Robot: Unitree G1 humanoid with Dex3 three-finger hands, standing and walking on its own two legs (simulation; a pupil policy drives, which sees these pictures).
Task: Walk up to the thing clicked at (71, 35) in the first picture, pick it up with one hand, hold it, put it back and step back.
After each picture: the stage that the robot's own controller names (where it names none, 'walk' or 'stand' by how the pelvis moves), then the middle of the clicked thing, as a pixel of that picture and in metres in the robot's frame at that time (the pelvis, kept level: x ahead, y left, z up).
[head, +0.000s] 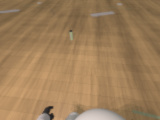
stand; (71, 35) +1.80 +0.53 -0.65
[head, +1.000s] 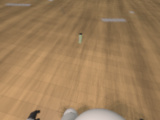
walk; (80, 38) +1.71 +0.22 -0.63
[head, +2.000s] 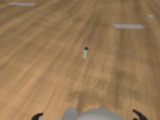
walk; (85, 53) +1.16 +0.10 -0.64
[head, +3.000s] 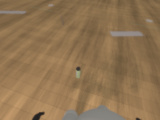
walk; (78, 72) +0.73 +0.16 -0.65
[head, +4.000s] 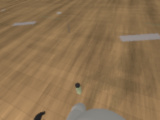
walk; (78, 88) +0.48 +0.22 -0.63
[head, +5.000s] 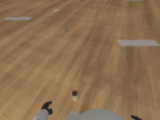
stand; (75, 96) +0.37 +0.18 -0.65
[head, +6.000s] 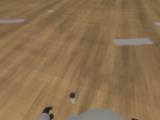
stand; (73, 98) +0.35 +0.20 -0.66
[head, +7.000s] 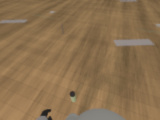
stand; (73, 97) +0.37 +0.21 -0.66
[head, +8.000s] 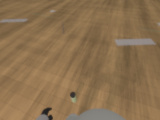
stand; (73, 97) +0.36 +0.20 -0.66
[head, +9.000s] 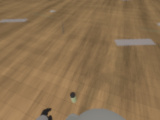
go down; (73, 97) +0.36 +0.20 -0.66
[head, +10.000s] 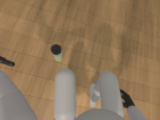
go down; (57, 54) +0.44 +0.24 -0.25
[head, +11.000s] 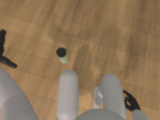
approach; (63, 56) +0.44 +0.24 -0.26
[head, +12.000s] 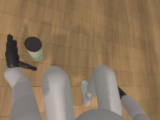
close in; (35, 51) +0.42 +0.29 -0.16
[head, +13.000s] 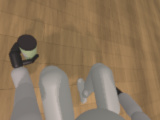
close; (29, 50) +0.42 +0.29 -0.16
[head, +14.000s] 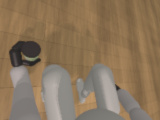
lift; (31, 54) +0.38 +0.29 -0.16
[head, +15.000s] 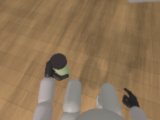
lift; (62, 69) +0.32 +0.19 +0.02
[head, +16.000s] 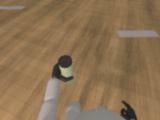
hold; (67, 72) +0.32 +0.17 +0.04
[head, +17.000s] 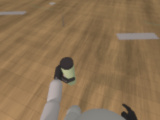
hold; (69, 73) +0.31 +0.16 +0.05
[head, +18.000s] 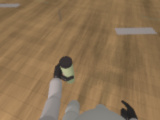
crouch; (68, 72) +0.33 +0.16 +0.01
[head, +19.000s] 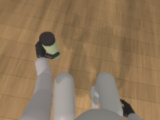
lower; (52, 48) +0.46 +0.23 -0.05
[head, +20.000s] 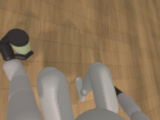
lower; (22, 47) +0.43 +0.30 -0.16
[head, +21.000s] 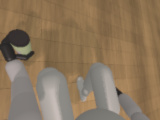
lower; (23, 47) +0.42 +0.30 -0.16
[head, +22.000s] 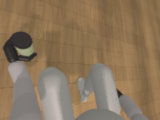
lower; (26, 49) +0.42 +0.30 -0.15
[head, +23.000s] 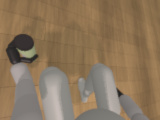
lower; (28, 51) +0.41 +0.30 -0.15
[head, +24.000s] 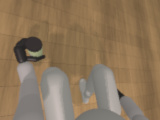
open; (35, 51) +0.42 +0.27 -0.16
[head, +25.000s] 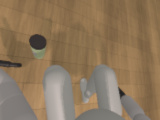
stand; (38, 49) +0.42 +0.27 -0.16
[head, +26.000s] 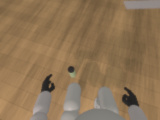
walk; (72, 72) +0.43 +0.20 -0.44
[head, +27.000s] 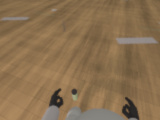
stand; (74, 95) +0.39 +0.17 -0.60
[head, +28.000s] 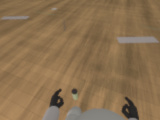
stand; (75, 94) +0.39 +0.18 -0.60
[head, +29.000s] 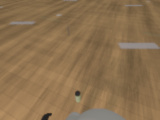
stand; (77, 96) +0.41 +0.16 -0.65
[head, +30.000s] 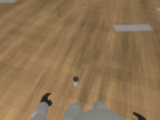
walk; (75, 81) +0.46 +0.14 -0.64
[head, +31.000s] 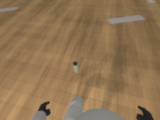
walk; (75, 67) +0.70 +0.24 -0.62
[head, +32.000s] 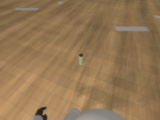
stand; (80, 59) +1.00 +0.18 -0.64
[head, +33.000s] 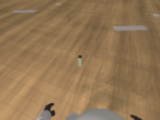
stand; (80, 61) +0.98 +0.20 -0.66
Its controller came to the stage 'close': yes
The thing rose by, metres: 0.68
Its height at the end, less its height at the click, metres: +0.00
